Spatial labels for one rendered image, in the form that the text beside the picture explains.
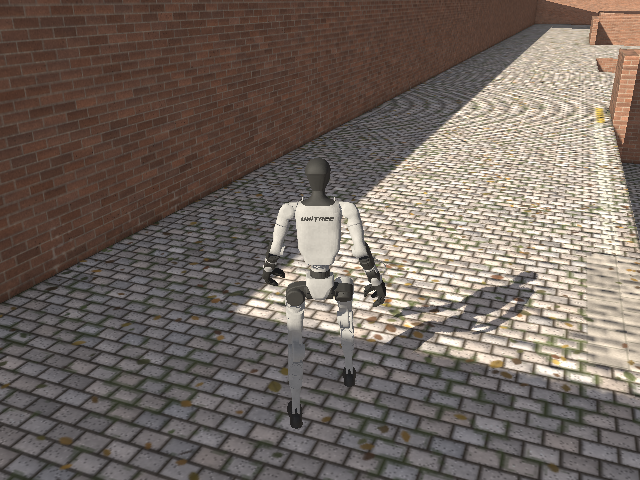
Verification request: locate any robot head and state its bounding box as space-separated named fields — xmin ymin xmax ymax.
xmin=301 ymin=158 xmax=336 ymax=206

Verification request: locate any right robot thigh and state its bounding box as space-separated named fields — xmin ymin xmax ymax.
xmin=333 ymin=277 xmax=354 ymax=327

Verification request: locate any robot left hand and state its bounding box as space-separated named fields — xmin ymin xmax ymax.
xmin=262 ymin=268 xmax=285 ymax=286

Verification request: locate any robot right forearm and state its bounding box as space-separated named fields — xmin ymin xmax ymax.
xmin=359 ymin=242 xmax=382 ymax=286

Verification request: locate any robot left forearm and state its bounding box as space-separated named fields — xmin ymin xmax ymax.
xmin=263 ymin=240 xmax=280 ymax=272

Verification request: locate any left robot upper arm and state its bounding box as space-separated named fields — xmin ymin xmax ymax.
xmin=269 ymin=201 xmax=298 ymax=256

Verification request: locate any right robot upper arm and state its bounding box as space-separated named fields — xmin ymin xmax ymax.
xmin=339 ymin=201 xmax=368 ymax=258

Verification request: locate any robot right hand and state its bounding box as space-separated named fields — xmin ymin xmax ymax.
xmin=364 ymin=280 xmax=386 ymax=307

